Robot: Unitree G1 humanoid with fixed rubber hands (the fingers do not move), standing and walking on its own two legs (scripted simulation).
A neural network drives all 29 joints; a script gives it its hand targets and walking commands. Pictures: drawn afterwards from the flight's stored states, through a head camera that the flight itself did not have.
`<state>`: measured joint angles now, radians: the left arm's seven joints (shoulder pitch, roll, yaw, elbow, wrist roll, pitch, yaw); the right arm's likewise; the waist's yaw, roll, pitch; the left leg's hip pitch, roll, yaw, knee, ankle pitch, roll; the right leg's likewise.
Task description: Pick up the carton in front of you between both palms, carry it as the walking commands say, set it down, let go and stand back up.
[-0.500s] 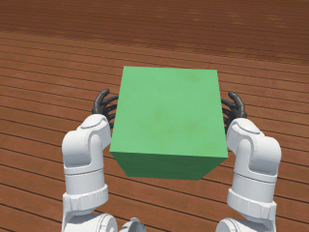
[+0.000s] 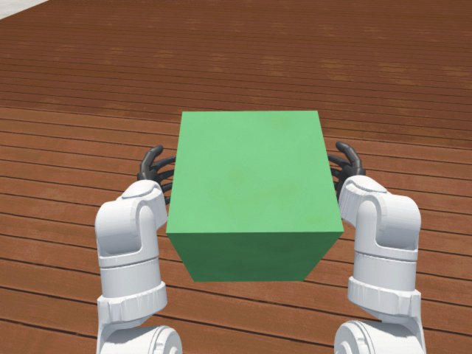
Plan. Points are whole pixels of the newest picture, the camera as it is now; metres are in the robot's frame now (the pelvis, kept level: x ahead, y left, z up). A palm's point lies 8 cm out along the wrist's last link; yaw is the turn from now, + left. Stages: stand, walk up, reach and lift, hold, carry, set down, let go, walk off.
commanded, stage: carry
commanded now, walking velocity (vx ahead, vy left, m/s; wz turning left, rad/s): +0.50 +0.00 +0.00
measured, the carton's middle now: (249, 205) +0.37 +0.00 +0.10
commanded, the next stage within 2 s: none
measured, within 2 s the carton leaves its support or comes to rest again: neither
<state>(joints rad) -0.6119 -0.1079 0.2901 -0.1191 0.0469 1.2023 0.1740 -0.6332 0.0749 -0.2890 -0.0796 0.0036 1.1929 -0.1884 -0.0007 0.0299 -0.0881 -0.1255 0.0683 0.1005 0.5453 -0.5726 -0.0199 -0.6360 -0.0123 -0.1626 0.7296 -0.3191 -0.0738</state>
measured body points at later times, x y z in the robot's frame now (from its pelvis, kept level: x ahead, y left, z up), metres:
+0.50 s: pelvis +0.31 +0.03 +0.05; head +0.32 +0.03 +0.50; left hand +0.68 +0.15 +0.19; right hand +0.65 -0.15 +0.19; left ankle +0.38 +0.11 -0.66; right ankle +0.18 -0.09 -0.57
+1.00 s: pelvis +0.61 -0.02 +0.10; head +0.64 -0.02 +0.55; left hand +0.95 +0.17 +0.22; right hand +0.98 -0.14 +0.22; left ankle +0.58 +0.10 -0.52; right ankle +0.64 -0.10 -0.62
